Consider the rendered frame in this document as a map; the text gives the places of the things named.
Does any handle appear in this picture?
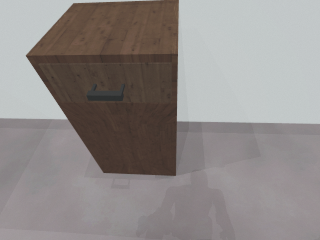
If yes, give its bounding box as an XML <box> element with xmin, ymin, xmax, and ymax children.
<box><xmin>86</xmin><ymin>84</ymin><xmax>125</xmax><ymax>101</ymax></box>

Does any cabinet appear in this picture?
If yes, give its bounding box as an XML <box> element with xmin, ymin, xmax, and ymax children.
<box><xmin>26</xmin><ymin>0</ymin><xmax>179</xmax><ymax>176</ymax></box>

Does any drawer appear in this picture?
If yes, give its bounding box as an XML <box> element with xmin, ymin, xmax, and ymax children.
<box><xmin>38</xmin><ymin>62</ymin><xmax>172</xmax><ymax>103</ymax></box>

